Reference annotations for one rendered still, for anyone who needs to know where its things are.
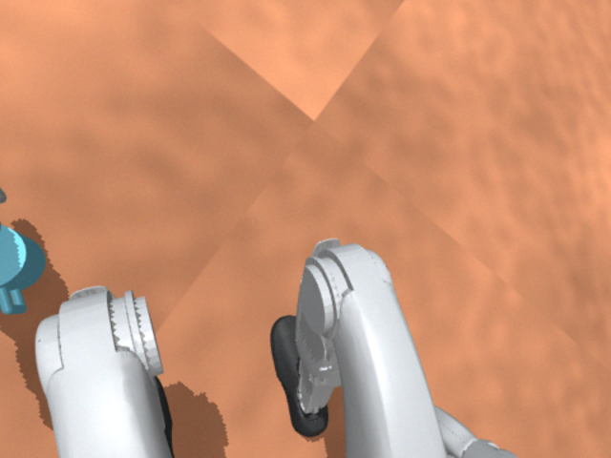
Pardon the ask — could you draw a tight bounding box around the right robot arm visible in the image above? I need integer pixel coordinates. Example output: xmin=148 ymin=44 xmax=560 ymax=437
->
xmin=463 ymin=439 xmax=518 ymax=458

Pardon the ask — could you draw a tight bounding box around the mug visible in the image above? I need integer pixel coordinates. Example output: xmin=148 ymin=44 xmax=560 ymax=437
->
xmin=0 ymin=225 xmax=46 ymax=315

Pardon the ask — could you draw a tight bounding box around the right robot hand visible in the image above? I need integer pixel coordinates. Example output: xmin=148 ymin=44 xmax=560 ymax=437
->
xmin=434 ymin=406 xmax=479 ymax=458

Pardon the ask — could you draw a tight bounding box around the left robot foot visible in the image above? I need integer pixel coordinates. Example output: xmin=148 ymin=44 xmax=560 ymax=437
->
xmin=155 ymin=376 xmax=175 ymax=458

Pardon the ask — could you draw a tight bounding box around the right robot foot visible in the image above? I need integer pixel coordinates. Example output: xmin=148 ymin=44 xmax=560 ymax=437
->
xmin=270 ymin=316 xmax=328 ymax=437

